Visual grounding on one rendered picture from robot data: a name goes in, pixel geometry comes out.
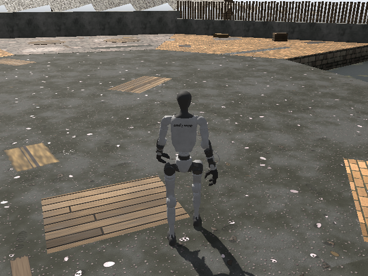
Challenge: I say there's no left robot hand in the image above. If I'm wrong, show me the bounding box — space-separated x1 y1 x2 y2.
156 153 170 163

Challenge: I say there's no robot right foot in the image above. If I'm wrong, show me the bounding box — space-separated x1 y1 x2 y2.
193 213 201 227

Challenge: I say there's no robot right shin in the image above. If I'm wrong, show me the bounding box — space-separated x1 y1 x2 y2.
193 183 201 219

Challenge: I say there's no left robot upper arm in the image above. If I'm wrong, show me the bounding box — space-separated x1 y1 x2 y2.
158 116 172 146

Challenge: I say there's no right robot forearm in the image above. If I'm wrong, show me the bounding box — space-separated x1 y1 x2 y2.
204 140 217 170

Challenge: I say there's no left robot forearm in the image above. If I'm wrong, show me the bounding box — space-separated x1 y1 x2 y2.
156 137 164 155

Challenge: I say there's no right robot upper arm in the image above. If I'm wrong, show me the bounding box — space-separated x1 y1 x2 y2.
196 116 209 149

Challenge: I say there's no right robot hand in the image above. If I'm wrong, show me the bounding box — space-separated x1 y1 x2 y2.
205 169 218 186

